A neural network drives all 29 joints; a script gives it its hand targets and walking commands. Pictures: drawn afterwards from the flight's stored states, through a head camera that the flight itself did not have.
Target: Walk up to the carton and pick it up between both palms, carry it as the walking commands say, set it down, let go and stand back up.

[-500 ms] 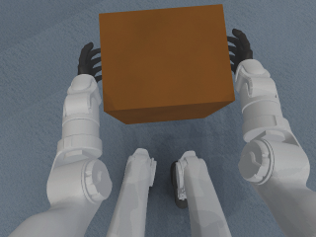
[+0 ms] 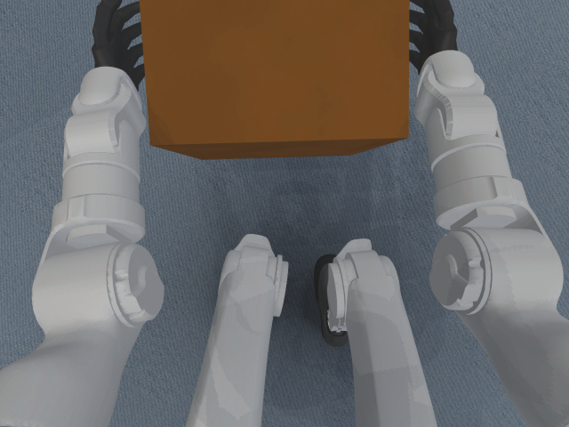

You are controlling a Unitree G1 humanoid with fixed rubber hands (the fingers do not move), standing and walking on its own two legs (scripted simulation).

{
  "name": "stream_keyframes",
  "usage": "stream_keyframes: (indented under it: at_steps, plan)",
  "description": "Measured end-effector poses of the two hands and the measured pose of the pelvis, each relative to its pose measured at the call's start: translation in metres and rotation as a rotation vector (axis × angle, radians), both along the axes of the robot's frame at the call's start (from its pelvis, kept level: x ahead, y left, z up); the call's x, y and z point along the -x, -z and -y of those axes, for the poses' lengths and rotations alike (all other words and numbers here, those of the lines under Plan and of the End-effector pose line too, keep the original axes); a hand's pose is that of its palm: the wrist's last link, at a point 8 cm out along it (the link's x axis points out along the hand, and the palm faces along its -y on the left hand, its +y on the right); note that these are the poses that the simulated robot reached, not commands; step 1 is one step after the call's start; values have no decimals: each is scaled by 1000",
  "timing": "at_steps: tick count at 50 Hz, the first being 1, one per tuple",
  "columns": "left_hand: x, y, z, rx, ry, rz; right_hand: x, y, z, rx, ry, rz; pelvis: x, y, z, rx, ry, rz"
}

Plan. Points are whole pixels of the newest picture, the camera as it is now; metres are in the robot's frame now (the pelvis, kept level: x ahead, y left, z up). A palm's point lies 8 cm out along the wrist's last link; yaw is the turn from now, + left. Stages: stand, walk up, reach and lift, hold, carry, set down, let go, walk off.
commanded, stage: set down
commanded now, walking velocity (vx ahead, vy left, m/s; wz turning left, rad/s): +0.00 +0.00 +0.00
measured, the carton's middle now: (276, 73) +0.54 +0.06 -0.21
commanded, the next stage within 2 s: none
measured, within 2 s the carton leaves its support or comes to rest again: rests again in 1.46 s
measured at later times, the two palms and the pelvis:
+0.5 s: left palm (166, 86) +0.52 +0.22 -0.24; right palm (412, 66) +0.57 -0.14 -0.23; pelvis -0.01 +0.00 -0.06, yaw -1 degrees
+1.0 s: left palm (137, 85) +0.51 +0.25 -0.21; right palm (396, 63) +0.56 -0.11 -0.20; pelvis -0.03 +0.00 -0.09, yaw +2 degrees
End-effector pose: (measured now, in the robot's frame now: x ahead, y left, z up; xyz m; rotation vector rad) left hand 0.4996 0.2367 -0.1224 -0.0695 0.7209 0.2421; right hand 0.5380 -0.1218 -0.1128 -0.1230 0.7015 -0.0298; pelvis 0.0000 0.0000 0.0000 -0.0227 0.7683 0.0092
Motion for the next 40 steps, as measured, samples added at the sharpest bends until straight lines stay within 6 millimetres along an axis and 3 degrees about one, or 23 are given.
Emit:
stream_keyframes:
  at_steps: [7, 14, 19, 24, 27, 33, 40]
  plan:
    - [3, 52, 9, -19, 39, -27, 5, 46, 9, -9, 37, -25, 17, 30, -16, 34, 8, 35]
    - [-18, 72, 6, -42, 13, 64, -16, 81, 6, -51, 24, 65, 36, 46, -20, 27, 11, 216]
    - [-23, 93, 8, -27, -8, 14, -27, 100, 8, -39, 4, 15, 30, 62, -12, 15, 10, 210]
    - [-17, 112, 17, -50, 27, -72, -27, 111, 16, 13, -26, -64, 16, 65, -1, -9, 20, 217]
    - [-22, 113, 21, -57, 21, -44, -32, 115, 20, -7, -19, -37, 9, 66, 4, -26, 21, 213]
    - [-34, 97, 15, -54, -7, 42, -35, 114, 15, -87, 21, 35, 4, 72, 12, -56, 23, 225]
    - [2, 108, 0, -59, -15, -67, -6, 127, -1, -31, -37, -69, 4, 80, 13, -56, 9, 163]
